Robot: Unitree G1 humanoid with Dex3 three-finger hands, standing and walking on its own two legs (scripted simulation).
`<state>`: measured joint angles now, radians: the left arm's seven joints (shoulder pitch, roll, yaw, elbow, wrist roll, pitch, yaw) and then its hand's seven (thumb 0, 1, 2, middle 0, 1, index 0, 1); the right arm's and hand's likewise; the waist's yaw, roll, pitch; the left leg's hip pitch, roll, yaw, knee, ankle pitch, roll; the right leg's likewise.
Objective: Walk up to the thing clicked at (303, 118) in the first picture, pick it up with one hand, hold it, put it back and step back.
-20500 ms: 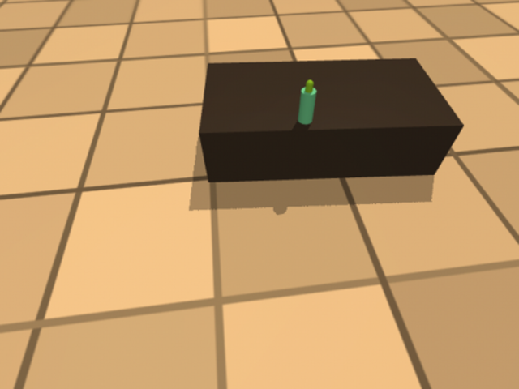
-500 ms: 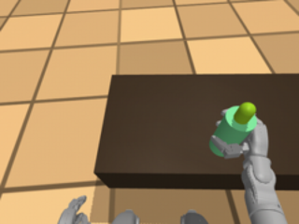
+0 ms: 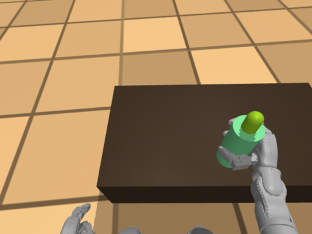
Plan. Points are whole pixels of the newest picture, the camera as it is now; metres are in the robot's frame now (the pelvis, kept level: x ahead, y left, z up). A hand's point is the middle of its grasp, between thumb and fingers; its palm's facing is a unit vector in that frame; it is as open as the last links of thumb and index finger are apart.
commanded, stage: hold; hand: right
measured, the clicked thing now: (240, 139) +0.33 -0.17 +0.07
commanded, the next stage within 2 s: none
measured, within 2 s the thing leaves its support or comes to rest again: neither
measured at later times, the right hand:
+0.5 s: hand (237, 142) +0.33 -0.16 +0.06, palm faces +0.11 +0.99 -0.01, open 9.2 cm
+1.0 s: hand (238, 146) +0.32 -0.16 +0.06, palm faces +0.10 +0.99 -0.02, open 9.2 cm
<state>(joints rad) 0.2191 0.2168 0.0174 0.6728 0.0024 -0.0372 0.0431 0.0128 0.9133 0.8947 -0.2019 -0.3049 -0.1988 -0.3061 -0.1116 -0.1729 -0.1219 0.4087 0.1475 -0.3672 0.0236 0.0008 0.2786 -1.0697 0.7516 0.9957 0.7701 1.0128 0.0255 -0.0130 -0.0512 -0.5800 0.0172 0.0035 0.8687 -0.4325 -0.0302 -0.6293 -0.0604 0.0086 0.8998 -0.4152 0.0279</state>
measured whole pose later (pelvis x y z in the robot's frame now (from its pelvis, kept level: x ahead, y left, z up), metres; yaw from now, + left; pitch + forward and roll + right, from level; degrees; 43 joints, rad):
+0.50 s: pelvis +0.00 +0.00 +0.01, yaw +0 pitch +7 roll +1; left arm 0.22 0.21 0.01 0.68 0.00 -0.05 0.05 0.01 0.91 0.90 -0.21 -0.31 -0.20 -0.31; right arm -0.10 -0.17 -0.12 0.40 0.15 -0.36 0.03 0.00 0.28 -1.07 0.75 1.00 0.77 1.01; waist 0.02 -0.01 -0.04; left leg -0.52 0.02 0.00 0.81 -0.41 -0.03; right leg -0.56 -0.06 0.01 0.84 -0.39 0.03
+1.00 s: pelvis +0.00 +0.00 +0.01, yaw +0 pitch +6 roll +1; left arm 0.21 0.22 0.01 0.69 0.00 -0.05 0.06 0.01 0.91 0.90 -0.21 -0.31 -0.20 -0.31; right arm -0.08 -0.17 -0.12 0.40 0.16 -0.37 0.04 0.00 0.28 -1.07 0.75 1.00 0.77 1.01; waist 0.02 -0.01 -0.04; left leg -0.51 0.02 0.01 0.81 -0.41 -0.02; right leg -0.55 -0.06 0.01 0.83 -0.38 0.03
